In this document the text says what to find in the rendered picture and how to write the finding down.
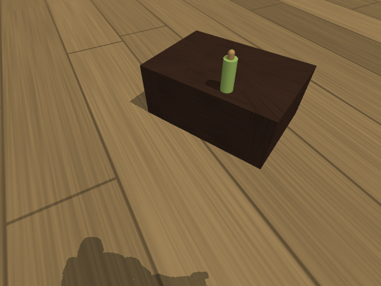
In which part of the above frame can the bottle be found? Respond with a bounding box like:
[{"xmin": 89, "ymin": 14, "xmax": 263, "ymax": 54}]
[{"xmin": 220, "ymin": 49, "xmax": 238, "ymax": 94}]

